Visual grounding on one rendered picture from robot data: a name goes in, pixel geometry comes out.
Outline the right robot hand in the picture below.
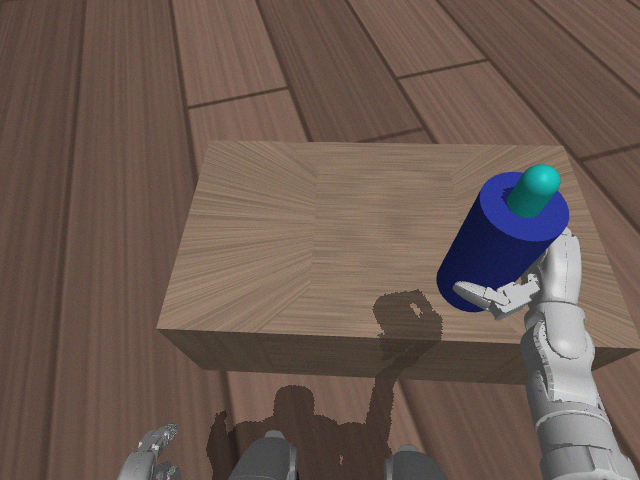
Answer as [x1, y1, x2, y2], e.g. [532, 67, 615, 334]
[453, 227, 582, 321]

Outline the bottle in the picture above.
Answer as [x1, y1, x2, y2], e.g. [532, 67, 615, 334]
[436, 164, 569, 312]

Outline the left robot hand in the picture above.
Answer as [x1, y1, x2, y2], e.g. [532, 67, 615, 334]
[117, 423, 182, 480]

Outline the right robot arm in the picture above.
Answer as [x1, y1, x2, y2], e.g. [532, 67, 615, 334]
[520, 301, 639, 480]

